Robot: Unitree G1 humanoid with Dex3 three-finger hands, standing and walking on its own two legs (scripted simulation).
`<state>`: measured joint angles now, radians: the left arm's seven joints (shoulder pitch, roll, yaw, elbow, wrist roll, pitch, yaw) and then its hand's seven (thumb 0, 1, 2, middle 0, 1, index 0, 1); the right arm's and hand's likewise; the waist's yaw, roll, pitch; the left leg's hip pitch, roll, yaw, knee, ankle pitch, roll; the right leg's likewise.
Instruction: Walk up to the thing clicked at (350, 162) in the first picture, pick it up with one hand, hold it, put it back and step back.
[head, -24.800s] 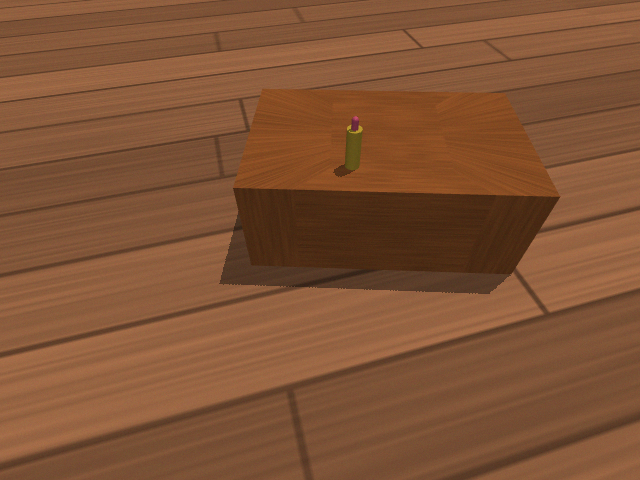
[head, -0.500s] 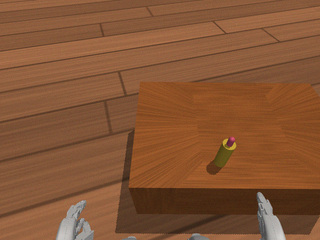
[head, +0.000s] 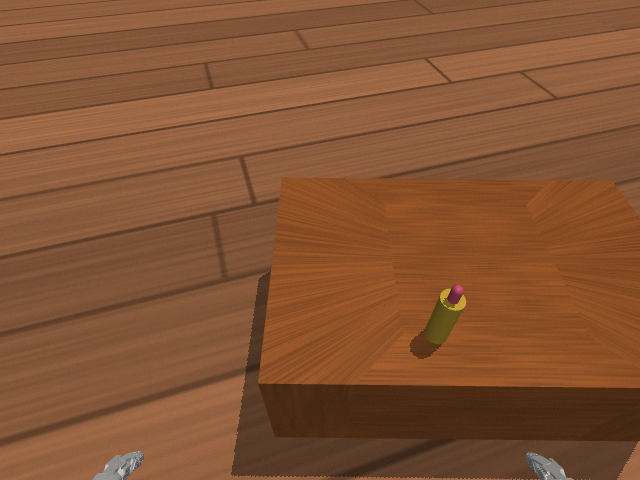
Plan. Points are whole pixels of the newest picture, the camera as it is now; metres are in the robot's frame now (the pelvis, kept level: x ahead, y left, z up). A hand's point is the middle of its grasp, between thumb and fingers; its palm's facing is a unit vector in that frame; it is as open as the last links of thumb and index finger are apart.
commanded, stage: stand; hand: right
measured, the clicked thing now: (446, 312) +0.47 -0.24 -0.23
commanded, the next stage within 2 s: none
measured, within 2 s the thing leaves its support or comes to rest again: neither
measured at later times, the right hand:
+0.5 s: hand out of the picture +0.06 -0.25 -0.12, palm faces -0.03 +0.94 -0.35, open 7.5 cm
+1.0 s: hand out of the picture +0.05 -0.25 -0.12, palm faces -0.04 +0.94 -0.34, open 7.4 cm
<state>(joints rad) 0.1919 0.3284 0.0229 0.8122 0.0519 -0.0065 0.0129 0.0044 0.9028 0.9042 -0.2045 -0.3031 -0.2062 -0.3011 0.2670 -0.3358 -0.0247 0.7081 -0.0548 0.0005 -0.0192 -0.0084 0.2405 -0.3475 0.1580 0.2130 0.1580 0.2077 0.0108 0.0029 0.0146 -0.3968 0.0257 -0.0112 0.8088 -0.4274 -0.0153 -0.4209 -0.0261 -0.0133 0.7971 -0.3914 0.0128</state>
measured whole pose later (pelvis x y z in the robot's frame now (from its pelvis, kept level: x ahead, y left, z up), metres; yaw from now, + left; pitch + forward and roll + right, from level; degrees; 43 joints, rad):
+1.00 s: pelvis +0.00 -0.01 +0.04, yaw +1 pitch -3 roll +0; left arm 0.12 0.33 0.00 1.18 0.01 -0.01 0.01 0.00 0.91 0.90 -0.20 -0.30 -0.20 -0.30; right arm 0.14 -0.33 0.01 1.16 -0.02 -0.01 -0.01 0.00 -0.90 -0.90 0.20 0.30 0.20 0.30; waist 0.00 0.00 0.06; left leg -0.11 0.03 -0.02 0.36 -0.20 -0.03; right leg -0.13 -0.01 -0.03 0.34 -0.16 0.01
